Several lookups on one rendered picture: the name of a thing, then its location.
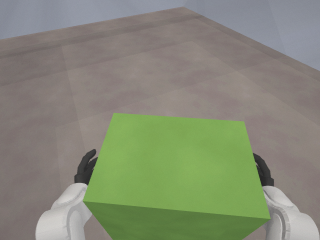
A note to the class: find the left robot forearm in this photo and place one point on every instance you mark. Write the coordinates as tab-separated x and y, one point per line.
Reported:
67	216

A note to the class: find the carton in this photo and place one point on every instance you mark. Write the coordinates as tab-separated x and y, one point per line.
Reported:
176	178

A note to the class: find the right robot forearm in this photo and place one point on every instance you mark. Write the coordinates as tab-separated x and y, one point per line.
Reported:
287	222

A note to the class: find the right robot hand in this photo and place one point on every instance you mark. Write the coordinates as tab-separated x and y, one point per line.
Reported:
263	171

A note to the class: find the left robot hand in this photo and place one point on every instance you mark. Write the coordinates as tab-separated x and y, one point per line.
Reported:
85	168

